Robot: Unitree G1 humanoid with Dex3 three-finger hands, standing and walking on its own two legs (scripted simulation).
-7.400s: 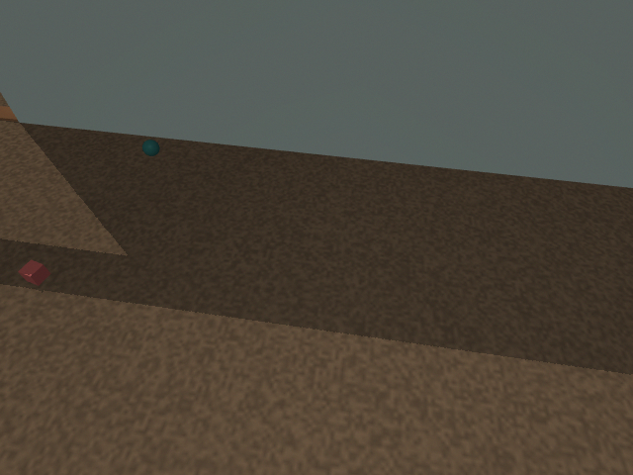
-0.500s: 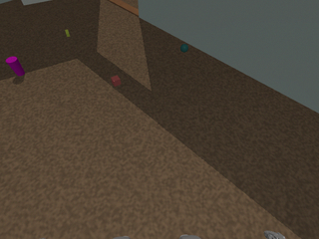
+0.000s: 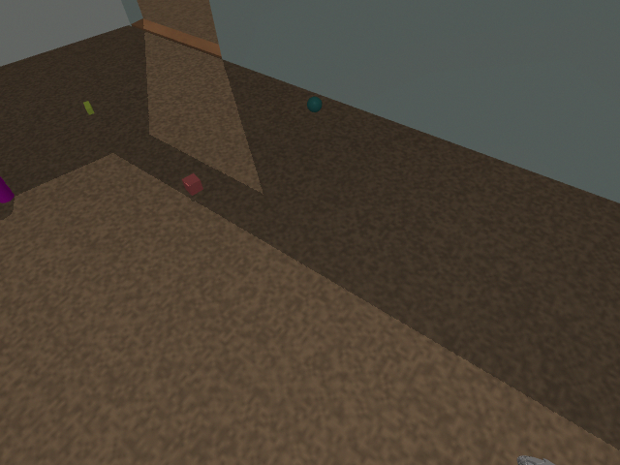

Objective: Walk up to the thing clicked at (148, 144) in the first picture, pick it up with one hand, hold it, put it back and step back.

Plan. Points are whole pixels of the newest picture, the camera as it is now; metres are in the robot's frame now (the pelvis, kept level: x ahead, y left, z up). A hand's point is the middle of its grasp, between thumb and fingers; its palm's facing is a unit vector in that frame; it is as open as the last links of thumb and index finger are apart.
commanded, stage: walk up
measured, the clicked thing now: (314, 104) +1.90 -0.03 -0.72
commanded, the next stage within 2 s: stand in 0.56 s
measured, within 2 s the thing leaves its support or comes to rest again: neither
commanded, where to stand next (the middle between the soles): +0.07 +0.03 m, yaw -1 degrees
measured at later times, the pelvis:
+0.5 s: pelvis -0.01 +0.02 +0.01, yaw -2 degrees
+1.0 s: pelvis -0.01 +0.03 +0.02, yaw -1 degrees
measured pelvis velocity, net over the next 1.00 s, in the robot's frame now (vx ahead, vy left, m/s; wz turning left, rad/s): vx -0.01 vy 0.03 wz -0.02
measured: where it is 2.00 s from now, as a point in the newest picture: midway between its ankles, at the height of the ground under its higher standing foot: outside the picture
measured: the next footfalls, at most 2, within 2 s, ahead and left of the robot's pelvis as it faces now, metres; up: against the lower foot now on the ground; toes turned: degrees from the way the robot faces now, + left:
none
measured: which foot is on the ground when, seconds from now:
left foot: down 0.00-1.00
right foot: down 0.00-1.00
